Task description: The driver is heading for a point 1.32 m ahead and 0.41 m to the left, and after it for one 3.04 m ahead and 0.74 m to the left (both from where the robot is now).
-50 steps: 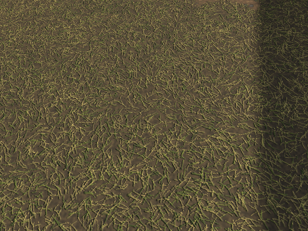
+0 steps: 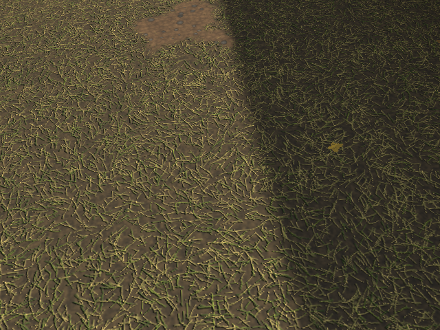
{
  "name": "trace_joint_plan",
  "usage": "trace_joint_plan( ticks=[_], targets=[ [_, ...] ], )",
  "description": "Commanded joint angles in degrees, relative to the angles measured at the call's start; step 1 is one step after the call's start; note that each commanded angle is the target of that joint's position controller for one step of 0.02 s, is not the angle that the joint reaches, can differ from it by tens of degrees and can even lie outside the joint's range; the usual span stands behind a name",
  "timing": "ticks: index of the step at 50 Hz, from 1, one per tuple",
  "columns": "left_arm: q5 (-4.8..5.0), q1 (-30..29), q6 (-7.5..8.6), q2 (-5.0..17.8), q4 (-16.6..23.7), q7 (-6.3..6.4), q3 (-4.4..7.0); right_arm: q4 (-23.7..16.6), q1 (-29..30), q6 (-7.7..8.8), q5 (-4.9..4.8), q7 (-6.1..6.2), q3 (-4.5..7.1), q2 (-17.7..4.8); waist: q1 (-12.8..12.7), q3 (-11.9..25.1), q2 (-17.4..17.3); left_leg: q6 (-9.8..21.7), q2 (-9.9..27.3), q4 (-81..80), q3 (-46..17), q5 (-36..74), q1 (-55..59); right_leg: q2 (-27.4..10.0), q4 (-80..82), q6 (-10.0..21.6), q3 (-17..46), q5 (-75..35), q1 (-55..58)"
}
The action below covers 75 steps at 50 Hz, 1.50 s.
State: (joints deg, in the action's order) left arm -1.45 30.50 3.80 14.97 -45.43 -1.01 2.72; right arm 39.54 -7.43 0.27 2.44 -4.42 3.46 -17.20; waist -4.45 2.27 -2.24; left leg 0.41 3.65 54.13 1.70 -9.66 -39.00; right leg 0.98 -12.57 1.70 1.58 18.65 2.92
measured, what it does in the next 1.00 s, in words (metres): walks ahead: left foot, then right foot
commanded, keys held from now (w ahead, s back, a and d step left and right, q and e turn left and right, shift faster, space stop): w+shift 0.68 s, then w+q+shift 0.32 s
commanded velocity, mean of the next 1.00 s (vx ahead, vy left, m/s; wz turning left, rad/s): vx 0.95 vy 0.00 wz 0.14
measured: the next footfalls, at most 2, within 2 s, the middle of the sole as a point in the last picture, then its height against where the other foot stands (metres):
left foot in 0.16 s outside the picture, level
right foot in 0.66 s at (260, 260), level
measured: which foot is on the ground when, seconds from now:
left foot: up 0.00-0.14, down 0.16-0.68, up 0.70-1.00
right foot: down 0.00-0.18, up 0.20-0.64, down 0.66-1.00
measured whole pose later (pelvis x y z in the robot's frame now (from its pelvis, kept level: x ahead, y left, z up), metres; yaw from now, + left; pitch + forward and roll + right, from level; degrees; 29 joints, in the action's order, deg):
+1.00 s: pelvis +0.86 +0.07 -0.01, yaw +11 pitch +0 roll -2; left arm -1.0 27.1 7.9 14.6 -56.5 -0.7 1.9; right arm 43.4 -4.6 1.7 0.8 -3.9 0.6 -16.0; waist -2.3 -2.3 -1.5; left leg 6.7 5.3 48.2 4.0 5.2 -46.0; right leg 5.2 -7.5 2.4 -13.0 20.0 11.5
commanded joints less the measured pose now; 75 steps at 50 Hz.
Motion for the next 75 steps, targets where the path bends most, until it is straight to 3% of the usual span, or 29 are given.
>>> trace_joint_plan(
  ticks=[1, 4, 6, 8, 9, 10, 11, 13, 17, 25, 29, 32, 33, 34, 35, 38, 40, 44, 51, 54, 55, 56, 57, 58, 60, 62, 65, 72, 75],
  targets=[
    [0.26, -3.64, 1.68, 8.54, 2.60, 0.16, 1.96, -7.05, 11.74, 0.79, -0.49, -0.87, -0.16, -2.48, 0.72, -10.62, 9.66, 0.37, 0.33, -8.69, 1.42, 5.16, -3.61, -12.09, 12.03, 8.37, 8.26, -2.58, -5.67],
    [0.35, -2.14, 1.68, 9.94, -0.12, 0.38, 2.06, -8.17, 13.58, 0.67, -0.48, -0.66, -0.43, -2.74, 0.82, -11.46, 9.19, 3.54, -0.73, -14.73, 4.01, 3.03, 2.36, -14.58, 12.41, 7.95, 5.08, -15.91, -2.83],
    [0.26, -2.17, 1.52, 11.76, -1.77, 0.62, 2.24, -7.39, 8.97, 0.53, -0.26, 0.62, 0.03, -3.68, 3.67, -7.64, 10.03, 6.14, -4.74, -16.63, 6.53, -3.17, 12.03, -14.82, 3.00, 6.88, 1.23, -45.28, -0.42],
    [0.00, -3.71, 0.86, 13.87, -2.93, 1.09, 2.64, -1.57, -11.51, 1.00, -0.28, 2.65, 1.78, -6.82, 13.94, 3.65, 8.93, 8.26, -8.78, -18.51, 6.89, -5.82, 37.25, -13.00, -22.22, 5.20, -2.62, -62.49, -6.72],
    [-0.46, -4.67, 0.87, 10.85, -1.58, 1.25, 1.71, 1.32, -23.15, 1.45, 0.61, 3.76, 3.23, -11.76, 18.64, 10.88, 2.41, 8.91, 1.08, -19.58, -5.02, -19.70, 54.44, -9.21, -43.71, 4.67, -3.20, -44.01, -21.23],
    [1.04, -2.22, 1.57, 0.88, 1.90, 0.35, -0.56, 1.87, -24.18, 2.30, 1.66, 3.79, 3.94, -18.10, 13.25, 16.50, -18.06, 11.63, 16.29, -34.47, -37.67, -48.65, 61.45, 2.44, -63.00, 3.45, 1.82, 8.19, -38.66],
    [0.71, -8.22, 2.06, 5.68, 2.32, 0.32, 0.29, 1.40, -19.20, 2.41, 0.37, 3.49, 3.20, -14.08, 13.14, 11.35, -10.77, 10.43, 16.33, -43.53, -50.04, -48.92, 54.40, 2.59, -68.04, 5.32, 9.20, 5.05, -44.42],
    [0.55, -11.58, 2.16, 7.28, 2.42, -0.28, 0.47, 2.10, -12.38, 2.89, 0.00, 3.36, 1.95, -8.07, 7.61, -0.23, 0.13, 10.71, 13.62, -41.70, -32.64, -31.33, 40.37, -4.39, -64.26, 5.62, 4.80, -4.57, -44.36],
    [-1.38, -12.70, -0.63, 3.44, 2.11, -1.99, -0.81, 4.68, -11.55, 5.00, -1.24, 3.33, 0.43, -3.89, 2.24, -6.49, -1.96, 10.65, 7.67, -48.60, -19.19, -22.88, 25.63, -8.62, -57.21, 2.49, 2.73, -6.76, -40.36],
    [-0.09, -34.56, -0.04, 1.86, 8.67, -3.39, -2.77, 9.56, -21.50, 7.44, -3.02, 3.29, -0.12, -4.48, 6.32, -12.87, 1.93, 8.99, 3.65, -57.80, -3.01, 14.82, 28.70, -6.26, -26.35, 2.15, -6.81, -30.22, -38.18],
    [-0.19, -35.25, 0.13, 3.84, 8.62, -2.17, -2.43, 12.22, -22.96, 6.95, -2.30, 4.34, -0.10, -7.84, 5.29, -7.74, -1.21, 6.78, 5.58, -49.92, 0.32, 53.21, 45.26, 0.01, -19.56, 5.08, -10.32, -25.85, -32.16],
    [0.03, -14.10, -0.27, 9.53, 2.76, -0.06, -0.02, 13.34, -20.63, 4.37, 0.38, 6.03, 0.66, -11.36, -5.26, 5.16, -5.70, 6.26, 8.20, -19.84, 0.98, 71.09, 49.10, 4.68, -19.38, 7.90, -8.65, -9.69, -12.30],
    [-0.68, -2.19, -0.40, 12.10, -0.56, 1.03, 1.23, 12.59, -18.23, 3.95, 0.51, 6.07, 0.52, -10.25, -10.64, 10.24, -4.41, 6.43, 6.42, -2.17, 1.72, 59.29, 38.96, -0.07, -19.34, 9.61, -4.29, -5.25, 2.84],
    [-2.40, 1.49, -0.43, 17.50, -1.40, 1.95, 3.11, 9.79, -21.53, 4.69, -1.32, 4.61, -1.28, -1.79, -5.90, 15.82, 9.77, 5.31, -2.15, 22.12, 1.44, 15.90, 16.26, -16.38, -18.26, 14.50, 19.89, 13.29, 19.50],
    [-2.06, -1.47, -0.28, 16.26, -0.92, 0.94, 3.22, 9.09, -23.89, 5.74, -3.30, 4.03, -1.47, -1.62, -2.70, 21.14, 15.21, 5.88, -9.03, 33.53, -7.13, -15.85, 2.30, -24.01, -6.24, 18.06, 47.44, 20.88, 24.39],
    [-1.44, -12.55, 1.41, 6.39, -2.09, 0.26, 1.67, 7.65, -12.45, 5.33, -2.66, 4.13, -1.50, -3.16, 2.07, -0.98, -0.78, 7.45, 0.89, 24.85, -7.72, -3.64, 1.10, -17.76, 0.48, 11.30, 22.90, 7.29, -2.25],
    [-1.06, -12.29, 2.47, 3.11, -4.09, 0.51, 0.36, 7.89, -14.34, 3.02, -1.15, 2.67, -1.98, -0.75, 5.75, -4.39, 2.94, 6.07, 3.05, 21.76, -8.00, -3.27, 5.52, -14.99, 4.15, 8.05, 13.19, 2.72, -12.26],
    [0.21, -10.88, 4.60, 3.68, -6.00, -0.27, 0.36, 3.85, -3.67, 0.97, -1.13, 1.47, -2.41, 0.21, 6.01, -10.83, 3.13, 4.73, 4.06, 13.33, -4.00, 5.15, -0.63, -9.86, 9.05, 3.44, -4.33, -13.68, -16.42],
    [0.78, -5.41, 5.02, 7.83, -7.32, 1.92, 0.11, 0.38, 7.14, 2.45, -1.48, -0.26, -3.08, -0.62, 4.82, -9.39, 4.89, 8.40, -4.36, -14.26, 10.07, 20.13, 6.90, -9.64, 5.85, -1.32, -17.27, -64.01, -1.45],
    [-0.34, -8.79, 1.79, 12.92, -4.90, 4.00, 1.59, 5.17, -9.79, 2.24, -1.67, 0.66, -1.04, -5.98, 14.70, 1.84, 9.85, 10.67, -10.70, -14.60, 10.55, 10.21, 24.70, -12.57, -19.16, -1.88, -16.67, -86.89, 3.47],
    [-1.00, -12.43, 0.70, 13.83, -3.49, 4.09, 2.05, 9.06, -22.74, 2.05, -1.63, 1.46, 0.57, -8.69, 20.64, 7.03, 9.84, 12.94, -10.62, -14.97, 7.10, 6.03, 36.89, -13.46, -35.73, -1.00, -15.06, -84.15, -1.21],
    [-1.20, -14.60, 0.23, 13.59, -3.36, 3.26, 2.46, 10.92, -29.16, 1.68, -1.93, 2.79, 2.32, -10.80, 23.07, 7.49, 5.75, 15.43, -8.09, -19.14, 1.12, 0.86, 45.58, -8.65, -57.78, -0.31, -15.20, -55.88, -10.21],
    [-2.17, -16.09, 1.52, 3.88, -0.21, 1.99, 0.09, 11.11, -23.84, 0.93, -2.45, 3.66, 3.35, -14.19, 14.89, 1.94, -10.32, 17.57, -0.37, -15.59, -12.82, 11.37, 51.05, 1.17, -78.15, -1.19, -11.62, 6.47, -32.00],
    [0.54, -12.58, 2.86, 3.46, 6.43, 1.46, -0.77, 8.68, -20.72, 0.34, -0.82, 3.66, 4.60, -19.02, 10.37, 14.01, -13.66, 31.03, 9.36, -28.80, -43.03, -2.85, 65.81, 3.48, -88.23, -2.88, 0.51, 11.04, -50.67],
    [-0.25, -18.80, 4.82, 7.34, 6.32, 1.33, -1.11, 7.96, -17.13, 0.66, -0.89, 4.43, 3.60, -10.87, 8.91, 1.61, 6.91, 24.97, 9.64, -41.88, -45.29, -14.59, 51.23, -3.09, -75.09, -1.22, 4.53, 1.27, -52.80],
    [-2.40, -19.87, 3.13, 6.26, 6.57, 1.32, -1.60, 7.80, -14.25, 2.20, -1.50, 4.86, 2.66, -8.75, 3.98, -4.05, 10.28, 21.93, 4.48, -41.71, -35.14, -2.71, 35.49, -6.00, -66.74, -3.09, 4.18, 1.75, -45.07],
    [-3.26, -23.43, 0.04, 4.75, 9.00, 0.50, -2.45, 7.24, -13.30, 4.36, -2.46, 4.65, 2.06, -8.45, 2.23, -7.61, 8.30, 20.35, -1.58, -44.51, -26.04, 2.62, 20.67, -8.58, -52.67, -5.93, 0.99, 1.40, -38.48],
    [-0.82, -36.40, 0.98, 3.07, 15.43, 0.22, -3.88, 8.76, -20.65, 3.67, -3.09, 3.88, 3.56, -10.12, 10.70, -5.54, 0.75, 10.77, -6.34, -35.78, -21.05, 38.38, 27.94, -0.18, -20.23, -3.18, -4.20, -25.53, -27.65],
    [-0.60, -23.38, 2.07, 9.02, 12.71, 2.27, -1.57, 7.54, -16.78, 3.70, -2.78, 4.73, 4.29, -12.52, 3.34, 2.91, -2.24, 4.61, -8.40, -14.86, -24.16, 43.59, 28.72, 2.20, -12.91, -1.95, 0.07, -27.49, -7.99]
  ],
)
Keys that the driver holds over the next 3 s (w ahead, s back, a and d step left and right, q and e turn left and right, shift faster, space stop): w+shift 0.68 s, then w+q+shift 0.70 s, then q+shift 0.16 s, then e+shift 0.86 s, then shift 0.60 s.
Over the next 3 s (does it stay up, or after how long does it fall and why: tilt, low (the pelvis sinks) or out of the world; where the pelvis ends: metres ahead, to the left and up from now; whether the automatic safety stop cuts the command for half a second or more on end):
stays up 1.60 0.35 -0.01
